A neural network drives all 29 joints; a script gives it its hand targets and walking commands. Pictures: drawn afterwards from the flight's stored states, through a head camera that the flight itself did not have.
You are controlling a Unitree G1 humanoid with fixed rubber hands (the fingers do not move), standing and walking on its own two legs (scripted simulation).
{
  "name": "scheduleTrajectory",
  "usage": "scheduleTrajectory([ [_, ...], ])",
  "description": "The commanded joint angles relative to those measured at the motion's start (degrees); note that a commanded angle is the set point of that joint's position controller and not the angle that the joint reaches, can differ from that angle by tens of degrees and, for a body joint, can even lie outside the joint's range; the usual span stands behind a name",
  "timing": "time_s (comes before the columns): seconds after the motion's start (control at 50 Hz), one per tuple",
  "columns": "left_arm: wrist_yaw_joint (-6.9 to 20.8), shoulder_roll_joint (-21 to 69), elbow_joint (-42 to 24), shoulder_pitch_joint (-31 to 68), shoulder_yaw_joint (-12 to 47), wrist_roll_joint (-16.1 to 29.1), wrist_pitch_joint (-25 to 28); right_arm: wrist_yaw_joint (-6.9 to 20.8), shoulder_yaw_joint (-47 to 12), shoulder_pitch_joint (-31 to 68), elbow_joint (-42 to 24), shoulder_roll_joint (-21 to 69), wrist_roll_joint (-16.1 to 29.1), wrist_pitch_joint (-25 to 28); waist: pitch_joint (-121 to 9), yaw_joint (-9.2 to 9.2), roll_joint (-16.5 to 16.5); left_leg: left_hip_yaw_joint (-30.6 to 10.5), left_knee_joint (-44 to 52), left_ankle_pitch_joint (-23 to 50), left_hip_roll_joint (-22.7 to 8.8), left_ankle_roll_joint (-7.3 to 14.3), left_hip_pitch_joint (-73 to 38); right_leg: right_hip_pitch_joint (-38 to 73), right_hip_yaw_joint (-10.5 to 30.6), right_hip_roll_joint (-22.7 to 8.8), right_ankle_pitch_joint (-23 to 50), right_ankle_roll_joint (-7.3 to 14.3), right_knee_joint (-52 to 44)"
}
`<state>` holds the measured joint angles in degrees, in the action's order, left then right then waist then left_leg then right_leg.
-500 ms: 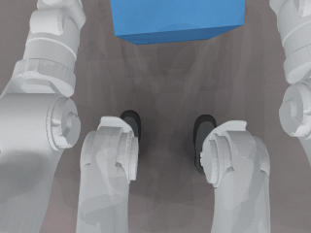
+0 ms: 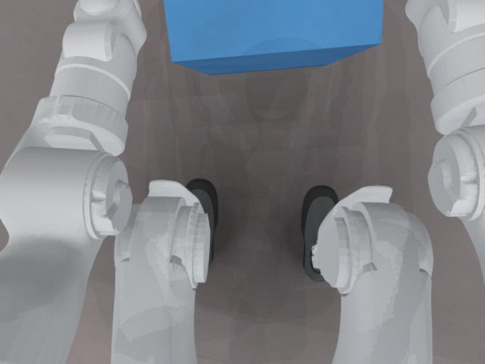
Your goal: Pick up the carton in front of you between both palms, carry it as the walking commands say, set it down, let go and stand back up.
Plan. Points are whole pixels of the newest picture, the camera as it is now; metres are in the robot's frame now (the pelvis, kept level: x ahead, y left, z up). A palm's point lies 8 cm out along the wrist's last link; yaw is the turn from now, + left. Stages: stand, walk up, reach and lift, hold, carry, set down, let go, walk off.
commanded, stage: reach and lift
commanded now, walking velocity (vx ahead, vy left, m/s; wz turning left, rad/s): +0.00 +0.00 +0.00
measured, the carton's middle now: out of the picture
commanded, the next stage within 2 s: none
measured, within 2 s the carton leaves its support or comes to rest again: leaves its support in 0.46 s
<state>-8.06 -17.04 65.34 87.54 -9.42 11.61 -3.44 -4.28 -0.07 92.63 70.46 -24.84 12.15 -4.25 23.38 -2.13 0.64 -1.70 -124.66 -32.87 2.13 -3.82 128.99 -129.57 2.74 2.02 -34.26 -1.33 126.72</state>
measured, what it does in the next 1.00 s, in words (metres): rises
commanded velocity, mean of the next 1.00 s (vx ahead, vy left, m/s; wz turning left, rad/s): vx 0.00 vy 0.00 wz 0.00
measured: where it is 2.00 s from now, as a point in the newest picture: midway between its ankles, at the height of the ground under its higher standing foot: (257, 244)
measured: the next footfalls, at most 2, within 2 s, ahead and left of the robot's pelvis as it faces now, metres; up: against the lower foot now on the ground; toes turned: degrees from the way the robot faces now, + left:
none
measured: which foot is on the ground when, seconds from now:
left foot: down 0.00-1.00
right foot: down 0.00-1.00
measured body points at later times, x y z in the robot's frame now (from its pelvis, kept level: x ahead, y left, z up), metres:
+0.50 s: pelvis +0.01 +0.00 +0.00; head +0.38 -0.02 +0.25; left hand +0.57 +0.15 -0.16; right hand +0.58 -0.16 -0.17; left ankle +0.12 +0.14 -0.34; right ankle +0.10 -0.12 -0.34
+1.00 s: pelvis -0.01 +0.01 +0.11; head +0.27 -0.01 +0.46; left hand +0.52 +0.14 +0.04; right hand +0.52 -0.16 +0.04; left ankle +0.12 +0.14 -0.34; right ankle +0.10 -0.13 -0.34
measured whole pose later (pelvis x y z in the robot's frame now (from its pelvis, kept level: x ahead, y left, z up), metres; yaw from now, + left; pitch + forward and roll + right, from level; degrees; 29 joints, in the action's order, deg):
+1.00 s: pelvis -0.01 +0.01 +0.11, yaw -2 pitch +44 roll +1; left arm -3.0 0.5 38.9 65.9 -32.1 -14.3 -22.5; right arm -1.4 27.3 69.6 45.5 -3.9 -15.0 -22.1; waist -6.1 -1.3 -0.2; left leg -5.5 -101.0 -26.6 6.0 -5.2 118.7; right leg -119.1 5.6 6.7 -26.7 -3.9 101.7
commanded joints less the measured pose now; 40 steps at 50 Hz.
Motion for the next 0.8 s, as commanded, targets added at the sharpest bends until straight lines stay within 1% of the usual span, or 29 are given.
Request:
scheduleTrajectory([
  [0.0,0.43,-2.66,-6.18,18.27,1.54,0.75,0.72,0.26,-0.98,19.41,-5.76,-1.87,0.63,0.8,-68.87,-0.55,-3.44,5.89,7.66,19.13,0.85,0.89,-33.27,34.12,-3.2,0.47,18.17,-0.16,-10.67],
  [0.04,0.85,0.36,-5.79,19.66,1.4,-0.28,0.41,0.75,-1.13,20.89,-5.29,1.01,-0.05,0.54,-67.33,-0.47,-3.38,5.87,7.84,17.91,1.36,0.9,-33.93,34.3,-3.46,0.93,16.86,-0.04,-10.83],
  [0.06,0.88,1.16,-5.56,19.57,0.27,-1.61,0.24,0.9,-0.36,21.04,-5.17,1.75,-1.14,0.37,-66.61,-0.52,-3.32,5.9,7.83,17.41,1.56,0.81,-34.44,34.33,-3.63,1.14,16.25,-0.16,-10.89],
  [0.08,1.47,4.37,-6.01,20.51,0.12,-2.58,-0.05,1.4,0.1,21.65,-5.32,4.56,-2.46,0.07,-65.89,-0.3,-3.13,5.92,7.72,17.07,1.97,0.76,-34.77,34.53,-3.82,1.46,15.84,-0.2,-10.98],
  [0.1,3.63,14.93,-7.4,24.17,2.56,-2.63,-0.68,3.48,-2.14,24.9,-6.43,15.06,-2.61,-0.4,-65.45,-0.01,-3.0,5.87,7.67,16.91,2.58,1.03,-35.23,34.43,-3.9,2.14,15.68,0.01,-11.0],
  [0.12,6.13,24.46,-7.32,27.62,3.86,-3.31,-1.42,6.03,-3.48,27.31,-6.11,25.64,-3.03,-1.03,-64.22,0.03,-3.1,5.92,7.49,16.64,3.04,1.25,-34.47,33.86,-4.01,2.59,15.87,0.32,-10.67],
  [0.14,8.74,33.68,-7.79,30.33,4.86,-4.43,-2.4,8.75,-4.08,28.62,-6.35,35.35,-4.15,-1.85,-62.35,0.09,-3.18,6.16,7.14,15.88,3.55,1.33,-33.53,32.93,-4.3,3.13,15.51,0.51,-10.11],
  [0.16,11.23,40.85,-8.97,31.87,5.12,-5.62,-3.53,11.28,-3.48,28.12,-6.95,43.0,-5.52,-2.86,-60.22,0.4,-3.22,6.57,6.84,15.0,4.04,1.4,-32.56,31.46,-4.74,3.59,14.94,0.67,-9.61],
  [0.18,13.43,45.73,-9.82,32.09,5.11,-6.41,-4.59,13.43,-2.42,26.98,-7.96,48.22,-6.39,-3.85,-58.85,0.65,-2.96,6.86,6.6,14.45,4.36,1.52,-31.72,30.05,-5.24,3.89,14.52,0.82,-9.38],
  [0.2,15.11,48.57,-10.82,31.78,5.3,-6.8,-5.5,15.12,-1.57,25.89,-8.78,51.52,-7.0,-4.65,-58.09,0.8,-2.63,7.04,6.45,14.31,4.59,1.78,-30.52,28.51,-5.67,4.09,14.29,0.97,-9.23],
  [0.22,16.29,50.59,-12.0,31.41,5.56,-6.88,-6.35,16.38,-1.1,24.98,-9.66,53.73,-7.36,-5.29,-57.69,1.02,-2.45,7.11,6.38,14.58,4.67,2.04,-29.53,27.33,-6.0,4.15,14.35,1.23,-9.11],
  [0.26,17.66,53.17,-14.02,30.88,6.37,-6.51,-7.63,17.82,-1.07,23.73,-11.31,56.43,-7.33,-6.26,-58.25,1.25,-2.26,7.01,6.15,15.69,4.73,2.4,-28.62,26.68,-6.29,4.06,15.41,1.69,-8.7],
  [0.28,17.94,54.12,-15.15,30.29,7.01,-6.42,-7.97,18.23,-1.49,23.58,-12.68,57.75,-6.88,-6.58,-59.17,0.87,-2.21,6.98,6.06,16.44,4.73,2.56,-29.45,26.72,-6.49,4.17,15.7,1.77,-8.57],
  [0.3,18.06,56.01,-15.68,29.4,7.72,-5.48,-8.08,18.32,-2.54,24.21,-14.42,58.43,-6.34,-6.76,-61.35,1.2,-2.34,6.97,5.75,17.89,4.88,2.64,-30.56,27.36,-6.66,4.18,16.63,1.75,-8.51],
  [0.34,18.04,58.41,-17.8,30.23,9.76,-3.51,-8.02,18.12,-4.69,24.74,-17.93,60.73,-4.92,-6.88,-67.64,1.4,-2.95,7.05,5.08,21.97,5.01,2.65,-32.91,30.63,-6.53,4.21,20.9,1.78,-8.19],
  [0.36,17.89,59.6,-19.17,30.76,10.93,-2.47,-8.03,17.88,-6.1,25.41,-20.19,61.94,-3.92,-6.92,-72.08,1.22,-3.17,7.24,4.88,24.42,5.04,2.65,-34.34,33.18,-6.42,4.22,23.78,1.65,-8.02],
  [0.42,16.73,63.71,-25.89,31.75,15.4,0.64,-8.58,16.42,-10.92,28.23,-29.63,66.31,-0.84,-7.3,-91.97,0.61,-4.13,7.66,4.95,32.57,5.4,2.24,-40.77,44.19,-6.57,4.7,34.09,1.03,-7.82],
  [0.46,16.21,65.98,-30.57,32.49,17.84,1.62,-9.63,15.45,-13.45,28.93,-35.72,69.43,0.02,-8.32,-106.03,0.43,-4.72,8.12,5.71,37.27,5.94,1.86,-43.82,52.26,-6.69,5.1,41.02,0.63,-8.09],
  [0.48,15.95,67.5,-32.51,32.61,18.75,1.49,-10.39,15.32,-14.19,28.41,-37.55,70.66,0.02,-9.11,-111.44,0.74,-5.18,8.27,6.47,38.57,6.14,1.62,-44.84,54.59,-7.02,5.39,43.39,0.28,-8.46],
  [0.5,15.42,68.68,-34.72,32.34,20.11,1.26,-10.98,14.61,-15.14,27.62,-38.97,73.02,-0.09,-9.77,-115.7,0.26,-4.96,8.75,7.41,39.11,6.56,1.34,-45.85,54.94,-7.36,5.87,43.01,-0.25,-9.41],
  [0.52,15.12,68.97,-36.63,32.08,20.75,0.72,-11.56,14.1,-15.28,26.24,-39.8,74.09,-0.62,-10.51,-117.75,0.59,-5.2,8.83,8.39,38.42,6.78,1.24,-46.02,55.49,-7.59,6.14,42.33,-0.55,-10.5],
  [0.54,15.01,69.29,-37.47,31.21,20.83,-0.27,-12.26,13.8,-15.25,24.42,-39.69,75.14,-1.33,-11.32,-117.45,0.46,-4.98,9.07,9.69,36.82,7.1,1.16,-45.56,55.25,-7.69,6.41,40.89,-0.68,-11.83],
  [0.56,15.09,69.67,-37.06,29.57,20.49,-1.37,-12.96,13.69,-14.66,22.32,-38.6,76.31,-2.35,-12.11,-114.34,0.63,-5.06,9.1,11.21,34.66,7.29,1.12,-44.31,53.49,-7.95,6.66,38.56,-0.9,-13.41],
  [0.6,15.73,70.21,-33.76,26.12,17.97,-4.14,-14.14,14.04,-11.54,17.36,-33.18,77.98,-5.14,-13.44,-103.06,0.36,-4.72,9.37,14.65,27.4,7.5,0.96,-38.81,47.75,-8.09,6.97,30.98,-0.98,-17.22],
  [0.64,16.64,70.58,-27.41,22.39,12.69,-8.96,-15.1,14.79,-6.05,13.44,-26.42,78.55,-9.36,-14.41,-89.82,0.02,-4.36,9.31,18.01,18.78,7.36,1.18,-34.21,39.53,-8.28,7.33,21.04,-0.83,-21.15],
  [0.68,17.42,70.23,-22.36,19.74,7.17,-13.65,-15.92,15.55,-0.51,11.71,-21.16,78.04,-13.64,-15.12,-81.07,-0.5,-4.1,9.07,21.17,12.29,7.14,1.7,-31.2,34.33,-8.05,7.43,13.54,-0.38,-24.49],
  [0.7,17.7,69.94,-21.09,19.24,5.18,-15.3,-16.18,15.84,1.74,11.54,-19.72,77.68,-15.23,-15.31,-79.04,-0.71,-4.03,8.92,22.61,10.48,7.06,1.92,-30.77,33.19,-7.9,7.46,11.31,-0.13,-25.91],
  [0.74,18.17,69.47,-19.89,19.17,2.37,-17.54,-16.38,16.23,5.16,11.93,-18.31,76.88,-17.59,-15.42,-77.59,-0.79,-4.04,8.64,25.02,8.76,7.01,2.27,-30.9,32.71,-7.63,7.56,9.08,0.27,-28.29],
  [0.78,18.45,69.68,-19.64,19.83,1.28,-18.51,-16.38,16.3,6.85,12.76,-17.89,76.87,-18.82,-15.33,-78.32,-0.64,-3.86,8.5,27.09,7.98,7.11,2.37,-31.85,33.86,-7.6,7.71,8.3,0.48,-30.15],
])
